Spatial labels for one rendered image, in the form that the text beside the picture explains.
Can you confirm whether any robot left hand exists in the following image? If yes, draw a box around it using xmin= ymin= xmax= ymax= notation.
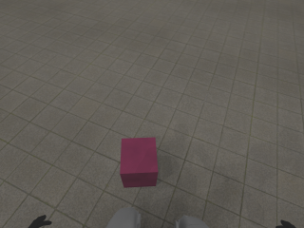
xmin=28 ymin=215 xmax=52 ymax=228

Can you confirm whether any left robot thigh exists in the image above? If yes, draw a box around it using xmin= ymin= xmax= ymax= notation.
xmin=105 ymin=207 xmax=142 ymax=228

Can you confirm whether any carton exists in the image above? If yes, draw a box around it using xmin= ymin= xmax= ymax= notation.
xmin=120 ymin=137 xmax=159 ymax=188

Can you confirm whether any right robot thigh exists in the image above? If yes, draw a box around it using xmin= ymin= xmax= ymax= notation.
xmin=174 ymin=216 xmax=209 ymax=228

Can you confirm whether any robot thigh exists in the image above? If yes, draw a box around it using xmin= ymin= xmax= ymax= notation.
xmin=105 ymin=207 xmax=142 ymax=228
xmin=174 ymin=216 xmax=209 ymax=228

